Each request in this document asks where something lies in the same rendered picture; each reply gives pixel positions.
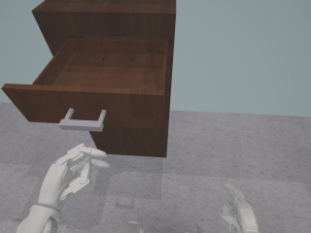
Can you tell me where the robot left forearm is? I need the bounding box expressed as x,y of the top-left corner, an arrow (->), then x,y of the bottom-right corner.
16,203 -> 62,233

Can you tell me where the cabinet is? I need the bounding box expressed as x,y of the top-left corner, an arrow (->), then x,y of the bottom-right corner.
31,0 -> 177,158

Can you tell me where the handle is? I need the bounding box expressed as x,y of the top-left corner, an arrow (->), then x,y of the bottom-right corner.
58,108 -> 107,132

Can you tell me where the robot left hand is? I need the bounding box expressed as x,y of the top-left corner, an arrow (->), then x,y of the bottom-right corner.
38,143 -> 110,210

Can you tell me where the drawer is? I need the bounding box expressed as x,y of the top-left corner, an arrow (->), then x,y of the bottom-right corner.
1,38 -> 168,129

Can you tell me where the left robot thigh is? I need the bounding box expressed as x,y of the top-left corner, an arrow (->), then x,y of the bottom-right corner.
116,223 -> 144,233

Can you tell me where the robot right hand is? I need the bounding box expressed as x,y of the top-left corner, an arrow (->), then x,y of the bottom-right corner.
220,182 -> 259,233

